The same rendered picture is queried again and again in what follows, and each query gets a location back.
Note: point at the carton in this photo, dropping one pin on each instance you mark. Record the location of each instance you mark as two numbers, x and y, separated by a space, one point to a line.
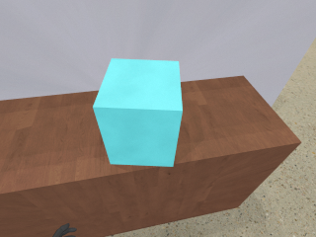
139 111

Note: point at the left robot hand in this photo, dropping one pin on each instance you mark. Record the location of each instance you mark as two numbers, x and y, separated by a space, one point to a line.
64 229

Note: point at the pedestal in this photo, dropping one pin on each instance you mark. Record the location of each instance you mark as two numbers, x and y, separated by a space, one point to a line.
55 169

